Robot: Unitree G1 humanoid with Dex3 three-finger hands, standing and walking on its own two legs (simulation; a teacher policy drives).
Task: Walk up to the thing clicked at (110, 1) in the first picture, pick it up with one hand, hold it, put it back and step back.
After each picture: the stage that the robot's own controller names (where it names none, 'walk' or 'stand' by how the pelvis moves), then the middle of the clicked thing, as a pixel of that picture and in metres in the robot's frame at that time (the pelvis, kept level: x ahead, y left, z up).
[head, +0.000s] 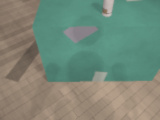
stand; (107, 6) +1.01 -0.18 -0.07
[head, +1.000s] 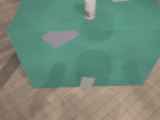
walk; (90, 8) +0.93 -0.01 -0.04
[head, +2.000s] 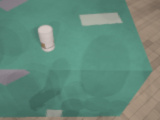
walk; (46, 38) +0.62 +0.22 -0.05
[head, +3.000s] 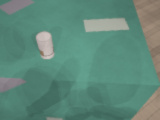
stand; (45, 45) +0.57 +0.16 -0.04
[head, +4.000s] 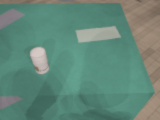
stand; (40, 60) +0.52 +0.20 -0.07
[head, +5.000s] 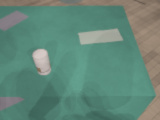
stand; (42, 62) +0.52 +0.20 -0.08
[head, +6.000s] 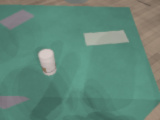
stand; (47, 62) +0.52 +0.17 -0.08
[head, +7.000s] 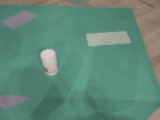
stand; (49, 62) +0.52 +0.16 -0.08
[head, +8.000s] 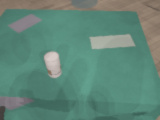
rise first; (53, 65) +0.52 +0.16 -0.07
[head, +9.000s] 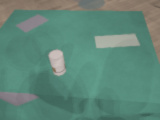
go down; (57, 62) +0.53 +0.16 -0.07
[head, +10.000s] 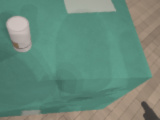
go down; (20, 35) +0.52 +0.16 -0.01
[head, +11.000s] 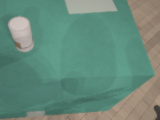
approach; (22, 35) +0.53 +0.16 +0.00
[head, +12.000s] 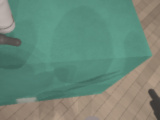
close; out of the picture +0.56 +0.17 +0.04
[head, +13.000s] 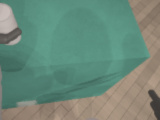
lift; (5, 25) +0.52 +0.15 +0.03
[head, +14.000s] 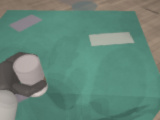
lift; (32, 76) +0.30 +0.16 +0.14
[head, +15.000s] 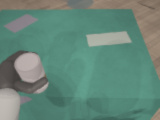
hold; (33, 74) +0.32 +0.16 +0.13
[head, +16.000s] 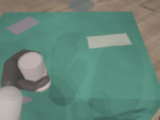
hold; (35, 73) +0.33 +0.15 +0.13
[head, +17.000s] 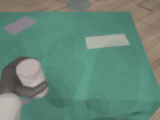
hold; (33, 79) +0.32 +0.16 +0.11
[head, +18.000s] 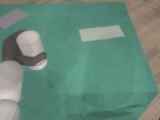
crouch; (33, 51) +0.41 +0.15 +0.12
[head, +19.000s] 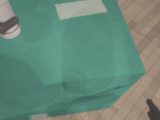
lower; (3, 17) +0.53 +0.17 +0.11
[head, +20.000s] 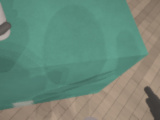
lower; out of the picture +0.54 +0.17 +0.04
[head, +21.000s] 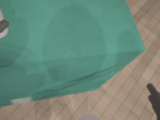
lower; out of the picture +0.54 +0.17 +0.04
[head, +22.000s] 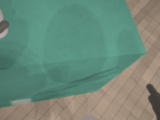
lower; out of the picture +0.54 +0.17 +0.04
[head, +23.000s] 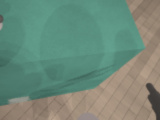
lower; out of the picture +0.55 +0.17 +0.04
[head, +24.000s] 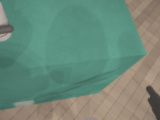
open; out of the picture +0.54 +0.16 +0.03
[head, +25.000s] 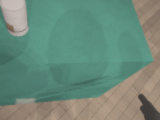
sink last; (15, 16) +0.54 +0.15 +0.03
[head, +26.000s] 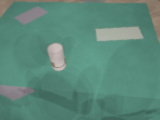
sink last; (57, 57) +0.53 +0.16 -0.03
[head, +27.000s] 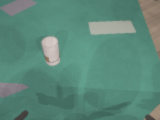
stand; (51, 51) +0.53 +0.15 -0.02
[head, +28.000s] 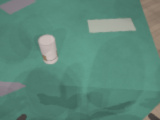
stand; (48, 49) +0.53 +0.16 -0.01
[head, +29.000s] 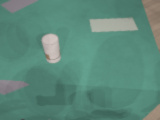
stand; (51, 48) +0.53 +0.15 -0.02
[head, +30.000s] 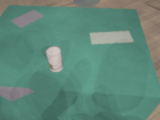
stand; (55, 59) +0.55 +0.15 -0.07
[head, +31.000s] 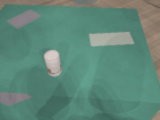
stand; (53, 63) +0.51 +0.15 -0.08
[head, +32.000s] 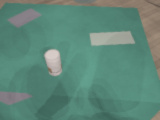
stand; (53, 63) +0.51 +0.15 -0.08
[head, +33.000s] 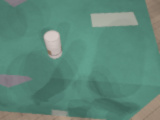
walk; (53, 45) +0.55 +0.15 -0.07
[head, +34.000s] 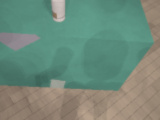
walk; (58, 8) +0.76 +0.12 -0.05
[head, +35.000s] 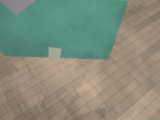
walk; out of the picture +1.09 +0.25 -0.05
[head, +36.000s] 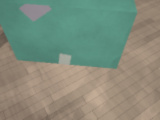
stand; out of the picture +1.14 +0.14 -0.05
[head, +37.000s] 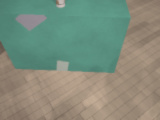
stand; out of the picture +1.12 +0.15 -0.07
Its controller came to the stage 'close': yes
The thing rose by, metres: 0.20
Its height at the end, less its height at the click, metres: +0.00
